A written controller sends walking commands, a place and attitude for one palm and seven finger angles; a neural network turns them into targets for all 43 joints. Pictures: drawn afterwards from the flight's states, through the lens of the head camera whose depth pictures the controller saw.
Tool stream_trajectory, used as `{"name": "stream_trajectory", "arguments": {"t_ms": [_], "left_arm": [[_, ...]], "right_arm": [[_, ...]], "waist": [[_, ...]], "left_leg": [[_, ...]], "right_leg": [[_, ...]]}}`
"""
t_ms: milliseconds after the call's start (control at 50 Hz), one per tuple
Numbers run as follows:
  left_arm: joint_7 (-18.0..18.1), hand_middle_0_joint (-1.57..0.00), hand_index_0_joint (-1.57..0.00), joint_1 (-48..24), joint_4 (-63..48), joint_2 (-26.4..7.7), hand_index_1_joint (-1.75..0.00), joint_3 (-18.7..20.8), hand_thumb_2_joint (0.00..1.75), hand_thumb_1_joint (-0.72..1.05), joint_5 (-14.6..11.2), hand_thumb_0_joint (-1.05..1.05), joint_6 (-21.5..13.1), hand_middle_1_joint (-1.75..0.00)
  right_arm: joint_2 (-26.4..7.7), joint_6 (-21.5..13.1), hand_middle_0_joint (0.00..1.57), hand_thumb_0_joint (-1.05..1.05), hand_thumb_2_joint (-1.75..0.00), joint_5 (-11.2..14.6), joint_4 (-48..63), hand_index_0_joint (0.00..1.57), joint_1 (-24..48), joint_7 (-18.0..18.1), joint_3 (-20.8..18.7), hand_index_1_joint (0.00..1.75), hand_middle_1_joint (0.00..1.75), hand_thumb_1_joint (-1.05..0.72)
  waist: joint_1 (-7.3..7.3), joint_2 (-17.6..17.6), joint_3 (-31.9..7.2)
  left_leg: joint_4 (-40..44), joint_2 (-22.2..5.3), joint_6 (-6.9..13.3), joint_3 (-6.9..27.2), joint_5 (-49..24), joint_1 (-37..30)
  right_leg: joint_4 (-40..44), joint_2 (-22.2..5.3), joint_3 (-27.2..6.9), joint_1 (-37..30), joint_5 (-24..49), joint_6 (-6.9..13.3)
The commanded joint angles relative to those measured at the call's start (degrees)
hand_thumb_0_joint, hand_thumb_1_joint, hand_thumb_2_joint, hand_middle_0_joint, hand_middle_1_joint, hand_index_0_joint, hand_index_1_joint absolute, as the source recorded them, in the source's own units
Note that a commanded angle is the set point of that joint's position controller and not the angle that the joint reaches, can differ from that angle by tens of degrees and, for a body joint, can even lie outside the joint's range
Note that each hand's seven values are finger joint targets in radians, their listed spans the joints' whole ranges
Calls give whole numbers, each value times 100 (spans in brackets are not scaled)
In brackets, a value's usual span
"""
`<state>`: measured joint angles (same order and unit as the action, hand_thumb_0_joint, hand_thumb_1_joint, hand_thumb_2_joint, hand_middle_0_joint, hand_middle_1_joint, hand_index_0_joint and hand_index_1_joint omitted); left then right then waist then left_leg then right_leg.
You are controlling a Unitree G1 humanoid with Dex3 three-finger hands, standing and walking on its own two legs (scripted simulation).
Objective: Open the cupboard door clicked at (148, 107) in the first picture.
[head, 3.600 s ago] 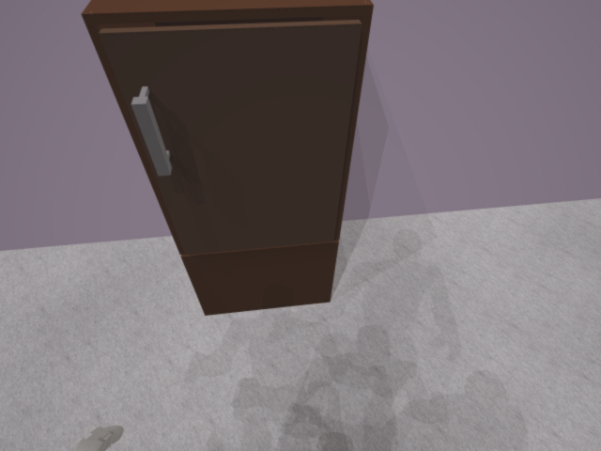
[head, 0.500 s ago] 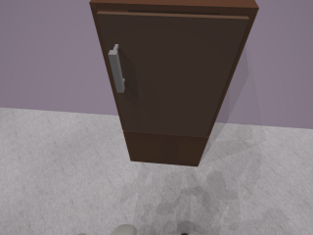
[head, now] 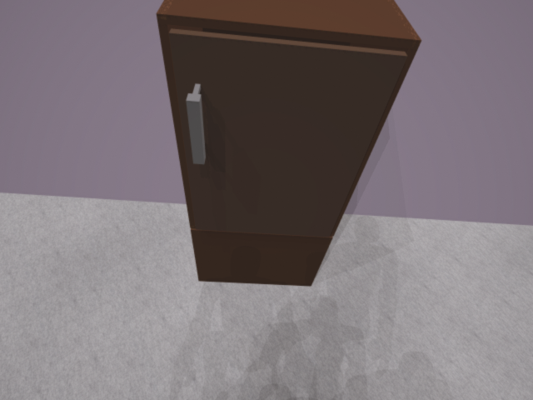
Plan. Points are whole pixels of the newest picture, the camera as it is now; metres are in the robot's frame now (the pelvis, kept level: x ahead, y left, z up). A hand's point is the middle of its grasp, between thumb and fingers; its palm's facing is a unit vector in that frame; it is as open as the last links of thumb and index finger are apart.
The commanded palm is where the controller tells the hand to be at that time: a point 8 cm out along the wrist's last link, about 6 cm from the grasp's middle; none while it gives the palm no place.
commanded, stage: come to a stop and stand still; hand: left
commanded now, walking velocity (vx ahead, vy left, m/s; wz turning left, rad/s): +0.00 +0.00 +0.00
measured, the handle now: (198, 125) +0.61 +0.17 +0.05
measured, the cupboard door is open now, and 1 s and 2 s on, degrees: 0 0 0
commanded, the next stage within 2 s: look again from close up in 0.60 s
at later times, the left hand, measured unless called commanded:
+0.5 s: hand out of the picture +0.03 +0.11 -0.18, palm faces +0.07 -0.97 -0.21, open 7.2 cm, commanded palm none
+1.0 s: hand out of the picture +0.02 +0.17 -0.18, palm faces +0.07 -0.97 -0.25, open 7.4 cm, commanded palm none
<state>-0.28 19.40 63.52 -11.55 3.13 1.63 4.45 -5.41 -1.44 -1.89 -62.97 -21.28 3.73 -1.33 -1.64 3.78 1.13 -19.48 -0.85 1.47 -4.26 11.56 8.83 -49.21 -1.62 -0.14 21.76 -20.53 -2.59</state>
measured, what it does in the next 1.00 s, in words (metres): steps on the spot: right foot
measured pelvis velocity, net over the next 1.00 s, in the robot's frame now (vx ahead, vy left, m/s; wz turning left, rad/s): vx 0.00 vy -0.03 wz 0.03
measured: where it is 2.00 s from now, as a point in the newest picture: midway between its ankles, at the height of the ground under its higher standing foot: outside the picture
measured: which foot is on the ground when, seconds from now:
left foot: down 0.00-1.00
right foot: up 0.00-0.12, down 0.14-1.00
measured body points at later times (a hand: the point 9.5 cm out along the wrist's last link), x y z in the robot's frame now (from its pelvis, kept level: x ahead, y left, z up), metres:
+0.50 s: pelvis +0.02 -0.07 -0.01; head +0.03 -0.07 +0.44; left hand +0.03 +0.16 -0.16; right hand +0.02 -0.28 -0.17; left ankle -0.01 +0.09 -0.75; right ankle +0.00 -0.15 -0.75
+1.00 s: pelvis +0.00 -0.03 -0.01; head -0.02 -0.03 +0.44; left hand +0.02 +0.22 -0.16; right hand +0.07 -0.28 -0.15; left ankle -0.01 +0.09 -0.75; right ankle +0.00 -0.15 -0.75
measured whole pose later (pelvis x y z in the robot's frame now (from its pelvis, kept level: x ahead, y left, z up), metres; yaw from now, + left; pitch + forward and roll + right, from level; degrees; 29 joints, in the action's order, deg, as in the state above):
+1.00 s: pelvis +0.00 -0.03 -0.01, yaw +2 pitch -3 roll +0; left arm 1.7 16.0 59.2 -12.4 1.0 1.1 -0.4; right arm -11.8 -0.9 -1.3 -58.0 -12.9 1.8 -1.6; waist 0.3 0.1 0.3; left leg -30.7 -2.3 -0.5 -2.8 16.9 11.0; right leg -29.7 -1.9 4.4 10.2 -16.6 -0.1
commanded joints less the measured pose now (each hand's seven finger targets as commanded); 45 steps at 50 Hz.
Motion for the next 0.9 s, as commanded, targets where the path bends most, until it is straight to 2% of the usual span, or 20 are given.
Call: {"name": "stream_trajectory", "arguments": {"t_ms": [0,60,80,100,120,140,180,240,300,360,440,540,660,680,700,720,760,800,820,880], "left_arm": [[12,-20,-20,-362,-473,78,-30,-44,90,90,-67,0,-271,-30],[68,-20,-20,28,-224,123,-30,-44,90,90,-84,0,-376,-30],[102,-20,-20,170,-142,-21,-30,-34,90,90,-79,0,-429,-30],[151,-20,-20,215,-74,-217,-30,-21,90,90,-78,0,-495,-30],[193,-20,-20,198,-4,-450,-30,-15,90,90,-86,0,-540,-30],[192,-20,-20,97,-16,-578,-30,-20,90,90,-86,0,-538,-30],[207,-20,-20,-117,-54,-468,-30,-23,90,90,-83,0,-543,-30],[218,-20,-20,-345,-60,-211,-30,-117,90,90,-124,0,-545,-30],[224,-20,-20,-330,-78,-97,-30,-155,90,90,-166,0,-532,-30],[226,-20,-20,-241,-35,-204,-30,-118,90,90,-155,0,-534,-30],[242,-20,-20,-133,-12,-283,-30,-106,90,90,-140,0,-563,-30],[247,-20,-20,-81,9,-265,-30,-123,90,90,-129,0,-578,-30],[243,-20,-20,52,109,-219,-30,-156,90,90,-119,0,-578,-30],[261,-20,-20,249,-353,-1149,-30,-167,90,90,6,0,-696,-30],[277,-20,-20,111,-386,-828,-30,-6,90,90,-45,0,-734,-30],[272,-20,-20,4,-432,-933,-30,72,90,90,-20,0,-748,-30],[260,-20,-20,171,-523,-728,-30,-6,90,90,-40,0,-729,-30],[257,-20,-20,34,-590,-648,-30,-17,90,90,-31,0,-668,-30],[257,-20,-20,-25,-631,-650,-30,-17,90,90,-30,0,-655,-30],[247,-20,-20,-132,-737,-670,-30,-50,90,90,-40,0,-626,-30]], "right_arm": [[-1139,-1,20,0,-90,-3,-9,20,-357,20,-247,30,30,-90],[-1067,12,20,0,-90,57,-106,20,-255,-28,-243,30,30,-90],[-941,3,20,0,-90,88,-144,20,-272,-56,-221,30,30,-90],[-677,-13,20,0,-90,127,-157,20,-361,-84,-163,30,30,-90],[-391,1,20,0,-90,146,-117,20,-280,-112,-71,30,30,-90],[-345,35,20,0,-90,117,-91,20,-232,-134,-54,30,30,-90],[-398,153,20,0,-90,63,-142,20,-135,-130,-61,30,30,-90],[-363,131,20,0,-90,83,-360,20,-387,-112,-25,30,30,-90],[-467,96,20,0,-90,96,-423,20,-324,-99,-10,30,30,-90],[-515,90,20,0,-90,92,-386,20,-105,-86,-14,30,30,-90],[-590,108,20,0,-90,110,-290,20,38,-79,-36,30,30,-90],[-667,108,20,0,-90,114,-247,20,188,-71,-28,30,30,-90],[-719,104,20,0,-90,121,-223,20,318,-68,-11,30,30,-90],[-1246,96,20,0,-90,89,514,20,705,-177,-43,30,30,-90],[-1198,-12,20,0,-90,46,685,20,482,-147,-148,30,30,-90],[-1187,-54,20,0,-90,35,611,20,484,-92,-225,30,30,-90],[-1077,-56,20,0,-90,85,679,20,457,-86,-179,30,30,-90],[-1073,-17,20,0,-90,83,728,20,441,-124,-176,30,30,-90],[-1160,-16,20,0,-90,87,751,20,484,-128,-192,30,30,-90],[-1281,-28,20,0,-90,81,777,20,572,-157,-184,30,30,-90]], "waist": [[-89,-1477,42],[159,-1258,-74],[223,-970,-123],[203,-454,-257],[196,294,-99],[178,355,20],[186,982,300],[24,302,506],[89,-176,468],[154,-485,415],[139,-243,71],[126,-258,20],[136,-339,194],[102,55,884],[47,-532,-104],[42,-763,-594],[126,-416,-830],[86,196,-424],[88,215,-202],[125,-332,56]], "left_leg": [[326,-1482,717,1258,-1583,-319],[-79,-1167,419,1010,-1173,209],[-338,-939,192,838,-860,490],[-617,-730,-41,571,-258,977],[-799,-370,-222,214,720,1283],[-951,-303,-237,117,1125,1109],[-1306,-386,-221,179,1110,886],[-778,-489,-217,278,90,509],[-328,-589,-210,390,-706,212],[-289,-603,-245,315,-844,136],[-350,-558,-280,223,-736,12],[-271,-599,-272,234,-872,-185],[-138,-614,-249,265,-816,-254],[-752,-337,-194,446,-525,275],[-891,-346,-136,367,-242,325],[-932,-297,-93,329,-410,335],[-1038,-297,-69,331,-396,317],[-952,-329,-6,320,-299,436],[-901,-362,10,353,-409,457],[-717,-495,42,441,-924,319]], "right_leg": [[1165,-35,211,-59,-354,77],[2412,55,421,-1107,870,111],[2940,-85,268,-1605,1357,126],[3027,-614,-256,-2207,1614,259],[3127,-1205,-812,-2110,1846,516],[3309,-1489,-888,-1630,1538,718],[3579,-1215,-874,-1087,1168,853],[3217,-941,-439,-946,1863,797],[3141,-536,-170,-932,1674,522],[3092,-505,-142,-1163,2103,428],[3105,-559,-167,-1474,2695,345],[3104,-540,-137,-1469,2883,372],[3188,-512,-105,-1310,2464,395],[3059,-510,-114,-989,3260,250],[2549,-888,-509,-1427,3542,497],[2360,-880,-491,-1797,4129,636],[2441,-823,-424,-1828,3537,719],[2542,-702,-270,-1520,2726,672],[2548,-660,-234,-1339,2587,657],[2448,-500,-69,-1037,2125,574]]}}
